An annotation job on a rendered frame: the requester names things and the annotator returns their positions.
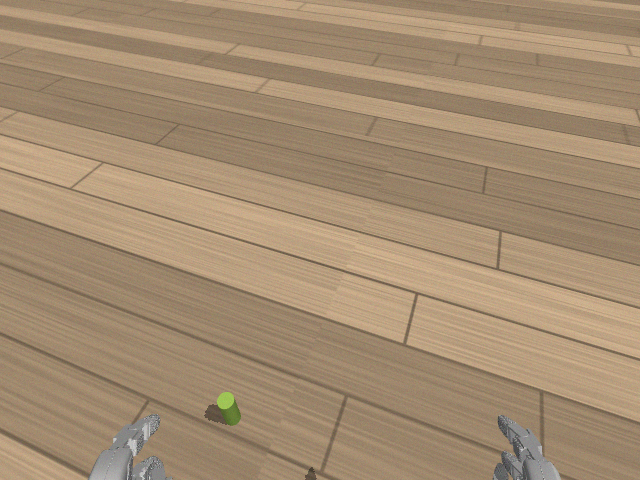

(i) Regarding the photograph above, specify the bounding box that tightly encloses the can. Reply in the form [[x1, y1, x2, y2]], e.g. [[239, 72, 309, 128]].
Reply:
[[217, 392, 241, 426]]

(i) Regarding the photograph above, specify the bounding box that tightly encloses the left robot hand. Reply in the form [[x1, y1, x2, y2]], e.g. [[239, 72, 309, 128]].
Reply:
[[88, 414, 172, 480]]

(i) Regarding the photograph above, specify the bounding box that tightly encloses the right robot hand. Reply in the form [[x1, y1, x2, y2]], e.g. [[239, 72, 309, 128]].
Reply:
[[493, 415, 561, 480]]

